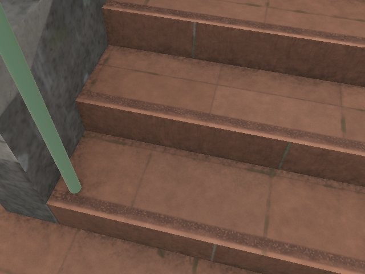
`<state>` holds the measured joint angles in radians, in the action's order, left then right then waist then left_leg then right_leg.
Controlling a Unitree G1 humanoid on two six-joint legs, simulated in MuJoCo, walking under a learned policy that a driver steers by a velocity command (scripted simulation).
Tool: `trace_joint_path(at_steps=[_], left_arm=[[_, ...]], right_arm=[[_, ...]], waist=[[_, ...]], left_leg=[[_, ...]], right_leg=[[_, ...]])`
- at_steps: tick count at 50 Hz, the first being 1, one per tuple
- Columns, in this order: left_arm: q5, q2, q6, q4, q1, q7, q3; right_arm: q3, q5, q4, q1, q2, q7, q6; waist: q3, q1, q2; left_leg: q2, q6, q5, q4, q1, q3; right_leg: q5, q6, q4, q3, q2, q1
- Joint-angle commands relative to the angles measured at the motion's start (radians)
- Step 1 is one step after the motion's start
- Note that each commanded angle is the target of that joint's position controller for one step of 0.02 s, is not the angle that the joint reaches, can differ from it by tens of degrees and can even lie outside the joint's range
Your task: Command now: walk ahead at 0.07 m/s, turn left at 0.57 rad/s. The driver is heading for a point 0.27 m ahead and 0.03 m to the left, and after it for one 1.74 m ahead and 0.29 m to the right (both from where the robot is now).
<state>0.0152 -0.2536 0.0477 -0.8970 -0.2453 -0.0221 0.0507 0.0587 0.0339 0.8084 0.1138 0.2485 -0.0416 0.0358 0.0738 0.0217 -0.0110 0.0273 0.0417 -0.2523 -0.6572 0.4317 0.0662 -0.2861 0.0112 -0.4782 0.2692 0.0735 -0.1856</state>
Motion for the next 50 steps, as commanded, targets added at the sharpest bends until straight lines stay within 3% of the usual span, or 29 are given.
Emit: trace_joint_path(at_steps=[1, 2, 3, 4, 6, 8, 9, 11, 15, 18, 20, 22, 23, 24, 25, 27, 30, 32, 33, 35, 36, 37, 38, 41, 46, 48, 50], left_arm=[[-0.001, -0.170, -0.017, 0.044, -0.003, -0.005, 0.044], [0.009, -0.147, -0.028, 0.045, -0.057, -0.001, 0.040], [0.004, -0.075, -0.043, 0.102, -0.070, 0.001, 0.021], [0.017, -0.113, -0.062, 0.094, -0.012, -0.004, 0.024], [0.000, -0.095, -0.063, 0.096, 0.023, -0.005, 0.022], [0.021, -0.117, -0.057, 0.088, 0.020, -0.007, 0.025], [0.023, -0.116, -0.060, 0.085, 0.011, -0.008, 0.026], [0.013, -0.100, -0.067, 0.082, 0.003, -0.008, 0.022], [0.003, -0.082, -0.081, 0.081, 0.035, -0.014, 0.014], [-0.003, -0.085, -0.075, 0.077, 0.037, -0.015, 0.011], [-0.005, -0.081, -0.068, 0.065, 0.012, -0.018, 0.009], [-0.001, -0.067, -0.054, 0.042, -0.042, -0.024, 0.003], [0.016, -0.105, -0.044, 0.051, -0.023, -0.030, 0.005], [0.027, -0.175, -0.039, 0.074, 0.037, -0.030, 0.014], [0.023, -0.177, -0.035, 0.072, 0.082, -0.020, 0.015], [0.009, -0.100, -0.024, 0.067, 0.143, -0.017, -0.008], [0.001, -0.107, -0.020, 0.029, 0.102, -0.026, -0.013], [-0.001, -0.118, -0.025, -0.004, 0.057, -0.025, -0.011], [-0.003, -0.127, -0.029, -0.016, 0.053, -0.024, -0.008], [-0.005, -0.117, -0.027, -0.023, 0.041, -0.018, -0.009], [-0.006, -0.123, -0.025, -0.026, 0.014, -0.013, -0.003], [-0.012, -0.082, -0.029, -0.045, 0.017, -0.013, -0.012], [-0.007, -0.099, -0.034, -0.056, 0.052, -0.017, -0.008], [0.000, -0.092, -0.044, -0.072, 0.076, -0.012, -0.007], [-0.001, -0.081, -0.043, -0.123, 0.063, -0.009, -0.014], [0.003, -0.083, -0.046, -0.132, 0.057, -0.006, -0.014], [0.013, -0.085, -0.051, -0.124, 0.063, 0.002, -0.011]], right_arm=[[0.026, 0.008, -0.044, 0.077, 0.103, 0.008, -0.017], [0.045, 0.014, -0.034, 0.135, 0.183, 0.021, -0.032], [0.074, -0.004, -0.046, 0.157, 0.312, 0.033, -0.032], [0.082, -0.027, -0.018, 0.240, 0.284, 0.040, -0.022], [0.060, -0.024, -0.031, 0.112, 0.210, 0.050, -0.007], [0.046, -0.028, -0.055, 0.005, 0.155, 0.058, -0.007], [0.044, -0.028, -0.053, 0.010, 0.153, 0.054, -0.010], [0.046, -0.033, -0.036, 0.033, 0.167, 0.051, -0.015], [0.038, -0.022, -0.010, 0.061, 0.171, 0.057, -0.011], [0.035, -0.008, 0.007, 0.038, 0.178, 0.053, -0.007], [0.031, -0.012, 0.021, 0.022, 0.178, 0.052, -0.002], [0.020, -0.027, 0.035, 0.010, 0.161, 0.055, 0.003], [0.005, -0.031, 0.035, 0.028, 0.118, 0.055, -0.002], [-0.007, -0.044, 0.033, 0.037, 0.074, 0.054, -0.008], [0.006, -0.027, 0.049, 0.017, 0.124, 0.059, -0.006], [0.010, -0.025, 0.082, 0.050, 0.122, 0.054, -0.005], [-0.001, -0.017, 0.121, 0.066, 0.091, 0.056, -0.014], [-0.009, -0.029, 0.144, 0.058, 0.073, 0.067, -0.019], [-0.014, -0.033, 0.157, 0.067, 0.069, 0.072, -0.020], [-0.008, -0.021, 0.171, 0.059, 0.121, 0.082, -0.026], [-0.004, -0.014, 0.176, 0.051, 0.155, 0.083, -0.030], [-0.009, -0.035, 0.194, 0.028, 0.137, 0.077, -0.031], [-0.018, -0.035, 0.200, 0.030, 0.103, 0.072, -0.035], [-0.025, -0.028, 0.238, 0.042, 0.111, 0.079, -0.042], [-0.034, -0.028, 0.273, 0.048, 0.106, 0.081, -0.046], [-0.027, -0.028, 0.283, 0.067, 0.129, 0.081, -0.040], [-0.010, -0.024, 0.282, 0.096, 0.162, 0.076, -0.027]], waist=[[-0.137, -0.048, 0.067], [-0.171, -0.060, -0.107], [-0.170, -0.047, -0.345], [-0.234, -0.103, -0.161], [-0.111, -0.038, -0.094], [-0.112, -0.007, -0.117], [-0.138, -0.006, -0.107], [-0.164, -0.008, -0.082], [-0.156, -0.038, -0.117], [-0.140, -0.042, -0.120], [-0.127, -0.030, -0.115], [-0.109, 0.005, -0.082], [-0.101, -0.014, 0.016], [-0.087, -0.044, 0.158], [-0.048, -0.030, 0.189], [-0.026, -0.066, 0.161], [-0.062, -0.049, 0.168], [-0.100, -0.028, 0.157], [-0.107, -0.036, 0.147], [-0.128, -0.016, 0.111], [-0.123, 0.016, 0.063], [-0.099, 0.014, -0.009], [-0.076, -0.014, 0.005], [-0.053, -0.012, -0.033], [-0.031, -0.011, -0.022], [-0.044, -0.017, -0.039], [0.009, -0.031, -0.075]], left_leg=[[-0.021, 0.041, 0.052, 0.184, -0.194, -0.004], [0.097, 0.078, 0.252, 0.286, -0.321, -0.179], [0.368, 0.252, 0.635, 0.323, -0.420, -0.579], [0.361, 0.319, 0.591, 0.318, -0.434, -0.559], [0.236, 0.251, 0.416, 0.342, -0.304, -0.408], [0.157, 0.203, 0.409, 0.347, -0.263, -0.343], [0.151, 0.203, 0.463, 0.336, -0.268, -0.337], [0.156, 0.210, 0.492, 0.329, -0.290, -0.339], [0.158, 0.205, 0.292, 0.361, -0.275, -0.375], [0.148, 0.186, 0.162, 0.371, -0.220, -0.397], [0.147, 0.168, 0.141, 0.359, -0.195, -0.417], [0.116, 0.108, 0.089, 0.324, -0.127, -0.409], [0.066, 0.053, 0.021, 0.269, -0.080, -0.373], [-0.071, 0.008, -0.078, 0.169, -0.020, -0.244], [-0.113, -0.004, -0.187, 0.022, -0.135, -0.168], [-0.091, -0.006, -0.166, -0.080, -0.176, -0.176], [-0.070, -0.028, -0.154, 0.024, -0.150, -0.131], [-0.066, -0.038, -0.090, 0.181, -0.195, -0.103], [-0.060, -0.039, 0.029, 0.302, -0.250, -0.098], [0.018, -0.033, 0.227, 0.358, -0.387, -0.184], [0.075, -0.023, 0.356, 0.304, -0.416, -0.228], [0.064, -0.006, 0.296, 0.295, -0.330, -0.217], [0.056, -0.005, 0.237, 0.325, -0.291, -0.222], [0.051, -0.003, 0.184, 0.366, -0.258, -0.228], [0.055, 0.002, 0.092, 0.394, -0.241, -0.237], [0.043, 0.020, -0.163, 0.419, -0.228, -0.250], [0.060, 0.070, -0.478, 0.452, -0.190, -0.310]], right_leg=[[0.369, 0.086, -0.082, -0.109, 0.223, 0.023], [0.170, 0.028, -0.292, -0.061, 0.145, -0.081], [-0.390, -0.048, -0.510, -0.056, -0.050, -0.366], [-0.416, -0.051, -0.650, -0.236, -0.050, -0.370], [-0.244, -0.046, -0.620, -0.292, -0.016, -0.387], [-0.156, -0.044, -0.559, -0.286, -0.025, -0.326], [-0.150, -0.044, -0.557, -0.284, -0.041, -0.304], [-0.152, -0.043, -0.493, -0.285, -0.056, -0.280], [-0.134, -0.032, -0.361, -0.286, -0.064, -0.225], [-0.133, -0.020, -0.258, -0.276, -0.082, -0.136], [-0.105, -0.008, -0.143, -0.265, -0.094, -0.067], [0.028, 0.019, 0.107, -0.266, -0.094, 0.072], [0.004, 0.043, 0.221, -0.402, 0.022, 0.104], [-0.049, 0.109, 0.318, -0.624, 0.198, 0.076], [0.024, 0.188, 0.318, -0.657, 0.279, -0.111], [0.171, 0.187, 0.290, -0.546, 0.205, -0.125], [0.485, 0.156, 0.178, -0.440, 0.132, 0.057], [0.612, 0.147, 0.116, -0.427, 0.123, 0.140], [0.611, 0.123, 0.099, -0.419, 0.112, 0.140], [0.467, 0.058, 0.100, -0.422, 0.084, 0.066], [0.362, 0.043, 0.110, -0.397, 0.045, 0.018], [0.253, 0.031, 0.163, -0.363, 0.010, 0.053], [0.218, 0.021, 0.147, -0.356, 0.006, 0.078], [0.207, 0.026, 0.143, -0.359, 0.015, 0.089], [0.153, 0.018, 0.164, -0.360, 0.013, 0.068], [-0.029, 0.020, 0.130, -0.328, -0.029, 0.050], [-0.239, 0.035, 0.039, -0.286, -0.083, -0.065]])
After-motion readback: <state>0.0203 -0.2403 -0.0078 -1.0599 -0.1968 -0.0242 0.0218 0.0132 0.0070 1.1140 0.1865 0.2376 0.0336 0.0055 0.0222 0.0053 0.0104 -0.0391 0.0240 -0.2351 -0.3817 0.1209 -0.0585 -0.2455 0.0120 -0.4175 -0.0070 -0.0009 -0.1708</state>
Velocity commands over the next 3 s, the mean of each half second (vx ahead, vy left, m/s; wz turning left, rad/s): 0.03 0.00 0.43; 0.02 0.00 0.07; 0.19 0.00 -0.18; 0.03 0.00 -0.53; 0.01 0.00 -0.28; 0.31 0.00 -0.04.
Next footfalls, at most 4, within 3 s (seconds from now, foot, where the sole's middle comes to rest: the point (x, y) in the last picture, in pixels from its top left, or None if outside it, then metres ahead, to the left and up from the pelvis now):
0.04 left None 0.10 0.10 -0.77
0.46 right None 0.08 -0.10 -0.77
0.70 left None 0.01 0.11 -0.77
1.60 left None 0.22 0.12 -0.77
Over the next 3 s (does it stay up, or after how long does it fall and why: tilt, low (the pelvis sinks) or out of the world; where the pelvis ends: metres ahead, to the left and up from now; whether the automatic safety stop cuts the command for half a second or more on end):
stays up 0.20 -0.01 0.01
